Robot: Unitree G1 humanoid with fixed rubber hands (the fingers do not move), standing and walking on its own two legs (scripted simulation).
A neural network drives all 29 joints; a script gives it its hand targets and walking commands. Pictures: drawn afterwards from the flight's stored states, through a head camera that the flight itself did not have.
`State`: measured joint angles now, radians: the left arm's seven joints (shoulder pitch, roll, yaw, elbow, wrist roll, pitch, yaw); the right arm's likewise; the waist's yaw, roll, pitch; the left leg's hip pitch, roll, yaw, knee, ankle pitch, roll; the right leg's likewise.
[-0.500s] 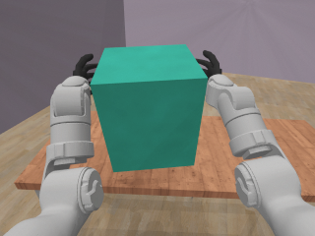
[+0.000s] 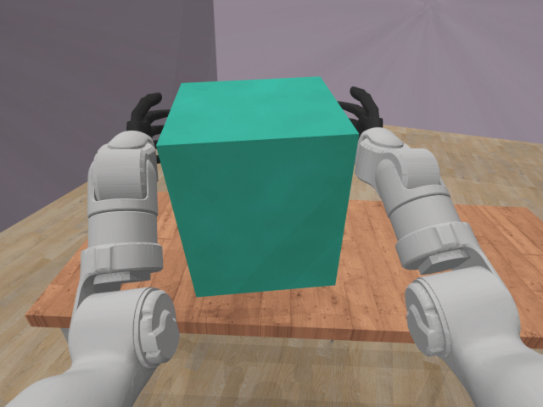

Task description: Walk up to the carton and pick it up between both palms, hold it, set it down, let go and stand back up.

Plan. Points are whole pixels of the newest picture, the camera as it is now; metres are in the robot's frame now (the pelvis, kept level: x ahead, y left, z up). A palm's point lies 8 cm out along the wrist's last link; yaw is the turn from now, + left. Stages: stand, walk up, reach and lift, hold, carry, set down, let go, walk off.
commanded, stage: hold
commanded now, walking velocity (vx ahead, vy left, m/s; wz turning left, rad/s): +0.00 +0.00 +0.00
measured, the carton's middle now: (259, 185) +0.38 +0.00 +0.24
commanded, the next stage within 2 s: set down in 0.42 s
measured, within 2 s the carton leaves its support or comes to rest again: neither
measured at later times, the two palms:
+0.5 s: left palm (144, 140) +0.37 +0.15 +0.31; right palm (371, 137) +0.36 -0.15 +0.32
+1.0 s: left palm (143, 148) +0.40 +0.16 +0.29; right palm (349, 162) +0.39 -0.14 +0.27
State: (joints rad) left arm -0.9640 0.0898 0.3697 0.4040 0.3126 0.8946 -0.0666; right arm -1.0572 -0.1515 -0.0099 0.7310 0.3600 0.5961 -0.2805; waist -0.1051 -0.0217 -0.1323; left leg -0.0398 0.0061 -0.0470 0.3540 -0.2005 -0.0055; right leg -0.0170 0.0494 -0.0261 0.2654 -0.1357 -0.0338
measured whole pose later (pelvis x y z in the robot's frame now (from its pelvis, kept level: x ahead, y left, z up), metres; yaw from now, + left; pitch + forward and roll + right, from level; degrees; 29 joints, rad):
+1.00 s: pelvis +0.02 +0.00 +0.00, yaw +1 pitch -11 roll -1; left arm -0.94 0.08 0.40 0.39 0.39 0.66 -0.12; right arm -0.94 -0.02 -0.13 0.76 0.18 0.26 -0.22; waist -0.13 -0.08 0.01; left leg 0.08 0.00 -0.06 0.32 -0.21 0.00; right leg 0.11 0.04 -0.04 0.24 -0.16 -0.03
